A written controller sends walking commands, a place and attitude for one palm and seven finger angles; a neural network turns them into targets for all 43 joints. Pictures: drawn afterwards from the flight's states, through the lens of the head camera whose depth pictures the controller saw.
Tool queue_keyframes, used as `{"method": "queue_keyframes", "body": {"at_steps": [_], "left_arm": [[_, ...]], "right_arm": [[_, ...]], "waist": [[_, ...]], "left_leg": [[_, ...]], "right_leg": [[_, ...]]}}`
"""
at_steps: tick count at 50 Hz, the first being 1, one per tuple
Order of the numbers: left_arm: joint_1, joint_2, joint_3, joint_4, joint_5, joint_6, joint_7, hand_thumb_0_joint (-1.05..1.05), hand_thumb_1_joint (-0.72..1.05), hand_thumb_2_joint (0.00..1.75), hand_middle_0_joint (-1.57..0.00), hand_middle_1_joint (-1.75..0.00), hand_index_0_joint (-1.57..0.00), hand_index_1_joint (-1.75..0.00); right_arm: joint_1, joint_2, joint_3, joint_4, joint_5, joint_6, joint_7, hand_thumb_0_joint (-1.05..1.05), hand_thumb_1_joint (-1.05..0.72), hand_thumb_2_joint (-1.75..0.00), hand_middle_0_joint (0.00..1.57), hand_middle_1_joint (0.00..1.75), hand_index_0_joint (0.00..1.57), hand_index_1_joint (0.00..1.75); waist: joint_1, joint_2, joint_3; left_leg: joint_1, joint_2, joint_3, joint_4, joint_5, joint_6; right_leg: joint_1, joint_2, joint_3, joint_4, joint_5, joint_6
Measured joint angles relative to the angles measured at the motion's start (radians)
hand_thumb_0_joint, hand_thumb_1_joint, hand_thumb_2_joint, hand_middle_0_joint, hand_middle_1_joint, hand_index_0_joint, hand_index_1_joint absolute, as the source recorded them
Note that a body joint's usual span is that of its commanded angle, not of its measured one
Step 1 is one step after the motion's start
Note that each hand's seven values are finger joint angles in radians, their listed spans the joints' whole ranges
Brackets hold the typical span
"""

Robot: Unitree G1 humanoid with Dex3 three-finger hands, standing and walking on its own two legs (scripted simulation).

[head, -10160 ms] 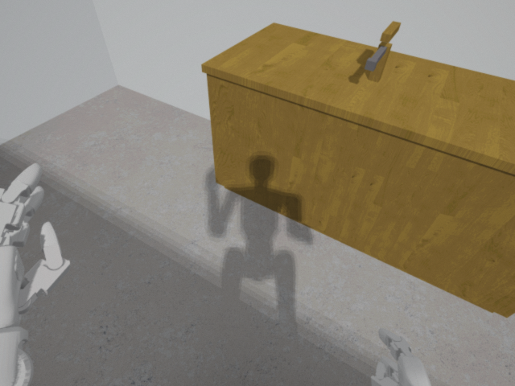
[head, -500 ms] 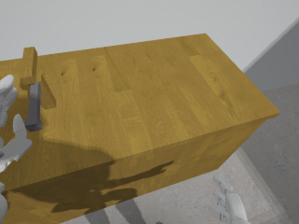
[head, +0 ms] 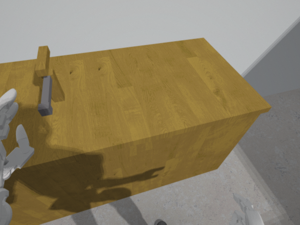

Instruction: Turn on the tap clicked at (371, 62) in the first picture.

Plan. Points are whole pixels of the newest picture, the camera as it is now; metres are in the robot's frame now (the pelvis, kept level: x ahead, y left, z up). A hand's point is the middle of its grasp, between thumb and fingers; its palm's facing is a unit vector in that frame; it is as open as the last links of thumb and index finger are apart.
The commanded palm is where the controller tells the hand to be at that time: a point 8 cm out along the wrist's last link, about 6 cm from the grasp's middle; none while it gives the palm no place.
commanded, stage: come to a stop and stand still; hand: left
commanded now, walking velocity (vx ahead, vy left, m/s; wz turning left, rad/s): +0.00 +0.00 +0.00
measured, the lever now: (45, 109) +0.39 +0.33 +0.07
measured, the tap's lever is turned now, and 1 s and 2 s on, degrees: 0 0 0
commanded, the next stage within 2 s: look again from close up in 0.96 s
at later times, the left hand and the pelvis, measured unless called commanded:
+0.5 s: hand (2, 164) +0.19 +0.29 +0.16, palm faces +0.39 -0.85 -0.36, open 7.4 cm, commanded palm +0.13 +0.32 +0.18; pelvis -0.03 +0.04 +0.00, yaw +1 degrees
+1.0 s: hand out of the picture +0.20 +0.31 +0.18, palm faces +0.43 -0.82 -0.38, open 7.4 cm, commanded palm +0.14 +0.34 +0.18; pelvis -0.01 +0.06 +0.00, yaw +1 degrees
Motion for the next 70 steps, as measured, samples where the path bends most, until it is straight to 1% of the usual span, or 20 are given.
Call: {"method": "queue_keyframes", "body": {"at_steps": [5, 8, 13, 17, 20, 25, 30, 32, 34, 37, 40, 43, 48, 53, 55, 57, 59, 65, 67, 70], "left_arm": [[0.001, -0.001, 0.002, 0.021, 0.001, 0.009, -0.014, 0.01, 0.89, 0.89, -0.21, -0.30, -0.21, -0.30], [-0.018, 0.014, 0.007, 0.043, 0.000, 0.012, -0.023, 0.01, 0.89, 0.89, -0.21, -0.30, -0.21, -0.30], [-0.087, -0.023, 0.010, 0.120, 0.003, 0.002, -0.036, 0.01, 0.89, 0.89, -0.21, -0.30, -0.21, -0.30], [-0.100, -0.062, -0.007, 0.128, 0.005, 0.003, -0.048, 0.01, 0.89, 0.90, -0.21, -0.30, -0.21, -0.30], [-0.082, -0.056, -0.013, 0.071, 0.005, 0.013, -0.049, 0.01, 0.89, 0.90, -0.21, -0.30, -0.21, -0.30], [-0.013, -0.015, 0.005, -0.021, 0.012, 0.013, -0.035, 0.01, 0.89, 0.89, -0.21, -0.30, -0.21, -0.30], [-0.017, 0.028, 0.056, -0.060, 0.009, -0.028, -0.024, 0.01, 0.89, 0.89, -0.21, -0.30, -0.21, -0.30], [-0.052, 0.025, 0.054, -0.031, 0.001, -0.040, -0.025, 0.01, 0.89, 0.89, -0.21, -0.30, -0.21, -0.30], [-0.060, 0.019, 0.048, -0.002, -0.012, -0.043, -0.024, 0.01, 0.89, 0.89, -0.21, -0.30, -0.21, -0.30], [-0.004, -0.008, 0.042, 0.011, -0.023, -0.026, -0.022, 0.01, 0.89, 0.89, -0.21, -0.30, -0.21, -0.30], [0.029, -0.024, 0.019, 0.005, -0.017, 0.003, -0.019, 0.01, 0.89, 0.89, -0.21, -0.30, -0.21, -0.30], [0.020, -0.014, -0.003, -0.027, -0.006, 0.018, -0.019, 0.01, 0.89, 0.89, -0.21, -0.30, -0.21, -0.30], [-0.048, 0.014, 0.008, -0.060, 0.002, -0.012, -0.013, 0.02, 0.89, 0.89, -0.21, -0.30, -0.21, -0.30], [-0.015, 0.018, 0.039, -0.008, -0.017, -0.023, -0.013, 0.01, 0.89, 0.89, -0.21, -0.30, -0.21, -0.30], [-0.131, 0.081, 0.068, 0.079, 0.039, -0.033, -0.061, 0.01, 0.88, 0.89, -0.22, -0.30, -0.21, -0.30], [-0.220, 0.117, 0.110, 0.180, 0.025, -0.057, -0.065, 0.01, 0.88, 0.89, -0.22, -0.30, -0.22, -0.30], [-0.229, 0.092, 0.123, 0.212, -0.004, -0.045, -0.047, 0.01, 0.89, 0.89, -0.21, -0.30, -0.21, -0.30], [-0.054, -0.054, -0.060, 0.093, -0.008, -0.031, -0.047, 0.01, 0.89, 0.90, -0.20, -0.30, -0.20, -0.30], [-0.011, -0.050, -0.092, 0.072, -0.006, -0.040, -0.057, 0.01, 0.89, 0.89, -0.21, -0.30, -0.21, -0.30], [-0.006, -0.003, -0.063, 0.075, -0.009, -0.050, -0.058, 0.01, 0.88, 0.89, -0.22, -0.30, -0.21, -0.30]], "right_arm": [[0.026, 0.022, 0.009, -0.028, 0.022, -0.001, 0.014, 0.01, -0.90, -0.90, 0.20, 0.30, 0.20, 0.30], [0.053, 0.043, 0.015, -0.033, 0.027, -0.013, 0.025, 0.01, -0.90, -0.90, 0.20, 0.30, 0.20, 0.30], [0.048, 0.062, 0.038, 0.012, 0.019, -0.013, 0.037, 0.01, -0.90, -0.90, 0.20, 0.30, 0.20, 0.30], [0.027, 0.066, 0.053, 0.027, 0.006, -0.012, 0.047, 0.01, -0.90, -0.89, 0.20, 0.30, 0.20, 0.30], [0.000, 0.074, 0.062, 0.025, -0.004, -0.015, 0.050, 0.01, -0.90, -0.89, 0.20, 0.30, 0.20, 0.30], [0.028, 0.084, 0.041, -0.005, -0.004, -0.040, 0.047, 0.01, -0.90, -0.89, 0.20, 0.30, 0.20, 0.30], [0.044, 0.068, 0.029, -0.008, 0.004, -0.037, 0.058, 0.01, -0.90, -0.89, 0.20, 0.30, 0.20, 0.30], [0.016, 0.053, 0.021, 0.002, 0.009, -0.023, 0.060, 0.01, -0.90, -0.90, 0.20, 0.30, 0.20, 0.30], [-0.011, 0.047, 0.020, 0.008, 0.017, -0.010, 0.063, 0.01, -0.90, -0.89, 0.20, 0.30, 0.20, 0.30], [-0.031, 0.043, 0.025, -0.005, 0.018, 0.001, 0.053, 0.01, -0.90, -0.89, 0.20, 0.30, 0.20, 0.30], [-0.044, 0.058, 0.024, -0.012, 0.008, -0.001, 0.035, 0.01, -0.90, -0.89, 0.20, 0.30, 0.20, 0.30], [-0.039, 0.075, 0.030, -0.023, -0.002, -0.015, 0.030, 0.01, -0.90, -0.90, 0.20, 0.30, 0.20, 0.30], [-0.044, 0.090, 0.047, -0.025, -0.002, -0.020, 0.043, 0.01, -0.90, -0.90, 0.20, 0.30, 0.20, 0.30], [-0.046, 0.096, 0.057, -0.038, 0.010, 0.011, 0.050, 0.01, -0.90, -0.89, 0.20, 0.30, 0.20, 0.30], [-0.024, 0.090, 0.051, -0.033, -0.005, -0.018, 0.039, 0.01, -0.90, -0.89, 0.20, 0.30, 0.20, 0.30], [-0.033, 0.085, 0.060, -0.009, -0.009, -0.027, 0.043, 0.01, -0.90, -0.89, 0.20, 0.30, 0.20, 0.30], [-0.036, 0.073, 0.059, -0.012, -0.001, -0.033, 0.055, 0.01, -0.90, -0.89, 0.20, 0.30, 0.20, 0.30], [-0.020, 0.031, 0.034, -0.036, 0.007, -0.049, 0.062, 0.01, -0.90, -0.89, 0.20, 0.30, 0.20, 0.30], [-0.015, 0.035, 0.034, -0.035, 0.006, -0.045, 0.048, 0.01, -0.90, -0.89, 0.20, 0.30, 0.20, 0.30], [-0.006, 0.047, 0.038, -0.038, 0.005, -0.038, 0.025, 0.01, -0.90, -0.90, 0.20, 0.30, 0.20, 0.30]], "waist": [[0.006, 0.018, 0.000], [0.002, 0.022, -0.009], [0.015, 0.055, -0.011], [0.016, 0.059, -0.005], [0.013, 0.014, 0.037], [-0.008, 0.004, 0.044], [-0.008, 0.041, 0.012], [-0.018, 0.079, 0.025], [-0.014, 0.072, 0.032], [-0.012, 0.048, 0.018], [0.002, 0.005, 0.035], [0.015, -0.014, 0.043], [0.010, 0.024, 0.049], [-0.005, 0.055, 0.018], [0.037, 0.050, 0.021], [0.055, 0.035, 0.028], [0.050, 0.034, 0.032], [0.009, 0.053, 0.016], [0.002, 0.039, 0.007], [0.002, 0.015, -0.001]], "left_leg": [[0.034, 0.002, 0.015, 0.029, -0.011, -0.006], [0.031, -0.014, 0.003, 0.097, -0.046, 0.001], [0.001, -0.006, -0.014, 0.196, -0.098, 0.005], [-0.074, -0.008, -0.043, 0.239, -0.140, 0.026], [-0.075, -0.020, -0.030, 0.192, -0.045, 0.026], [-0.043, -0.026, -0.028, 0.131, -0.040, 0.038], [-0.086, -0.012, -0.053, 0.185, -0.074, 0.033], [-0.140, 0.008, -0.077, 0.279, -0.050, 0.007], [-0.185, -0.005, -0.085, 0.356, -0.032, -0.016], [-0.156, -0.006, -0.088, 0.202, -0.040, -0.010], [-0.123, -0.038, -0.050, 0.160, -0.018, 0.032], [-0.100, -0.054, -0.044, 0.132, -0.006, 0.040], [-0.097, -0.036, -0.078, 0.126, 0.002, 0.030], [-0.106, -0.023, -0.080, 0.114, 0.006, 0.022], [-0.127, -0.020, -0.080, 0.123, 0.009, 0.022], [-0.127, -0.018, -0.071, 0.106, 0.025, 0.019], [-0.117, -0.018, -0.056, 0.087, 0.038, 0.017], [-0.104, -0.025, -0.041, 0.092, 0.038, 0.027], [-0.103, -0.025, -0.044, 0.095, 0.039, 0.026], [-0.107, -0.022, -0.052, 0.098, 0.045, 0.022]], "right_leg": [[0.003, 0.003, 0.024, 0.111, -0.207, 0.054], [0.036, -0.009, 0.048, 0.212, -0.234, 0.069], [0.057, 0.001, 0.039, 0.206, -0.141, 0.015], [0.020, 0.014, 0.033, 0.175, -0.158, 0.013], [-0.003, 0.007, 0.051, 0.179, -0.174, 0.019], [-0.017, 0.015, 0.085, 0.388, -0.311, 0.049], [0.144, 0.010, 0.032, 0.133, -0.230, 0.025], [0.153, 0.026, 0.006, 0.111, -0.222, 0.031], [0.140, 0.014, 0.011, 0.131, -0.226, 0.035], [0.107, -0.001, 0.041, 0.168, -0.242, 0.050], [0.099, -0.031, 0.078, 0.207, -0.262, 0.051], [0.114, -0.037, 0.088, 0.210, -0.281, 0.040], [0.165, -0.019, 0.059, 0.120, -0.232, 0.059], [0.165, -0.005, 0.057, 0.081, -0.209, 0.054], [0.143, -0.003, 0.056, 0.095, -0.209, 0.051], [0.132, -0.001, 0.065, 0.094, -0.201, 0.046], [0.130, 0.000, 0.080, 0.090, -0.189, 0.046], [0.135, -0.007, 0.095, 0.104, -0.190, 0.057], [0.137, -0.008, 0.092, 0.109, -0.191, 0.056], [0.139, -0.005, 0.084, 0.103, -0.183, 0.051]]}}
